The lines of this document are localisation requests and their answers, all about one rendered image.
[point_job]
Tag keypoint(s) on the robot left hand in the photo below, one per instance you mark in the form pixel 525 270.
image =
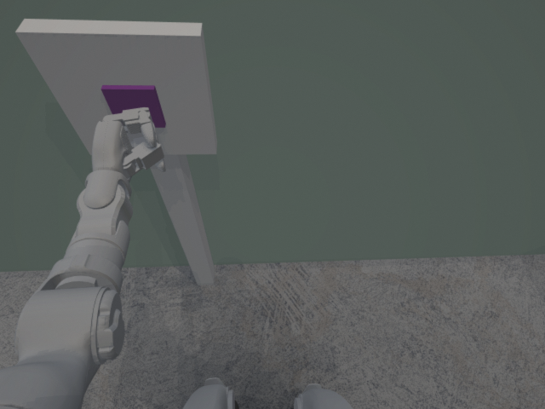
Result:
pixel 112 150

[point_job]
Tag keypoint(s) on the panel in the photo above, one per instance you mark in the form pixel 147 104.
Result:
pixel 77 57

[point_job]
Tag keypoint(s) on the robot left shin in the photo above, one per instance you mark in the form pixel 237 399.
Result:
pixel 214 380

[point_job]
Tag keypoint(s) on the robot left upper arm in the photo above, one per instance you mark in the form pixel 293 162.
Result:
pixel 65 335

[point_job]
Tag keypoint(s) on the button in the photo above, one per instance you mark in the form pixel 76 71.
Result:
pixel 125 97

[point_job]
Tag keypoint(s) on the robot left thigh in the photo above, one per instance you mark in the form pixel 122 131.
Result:
pixel 214 396

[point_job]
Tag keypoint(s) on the robot left forearm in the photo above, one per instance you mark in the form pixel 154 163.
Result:
pixel 98 248

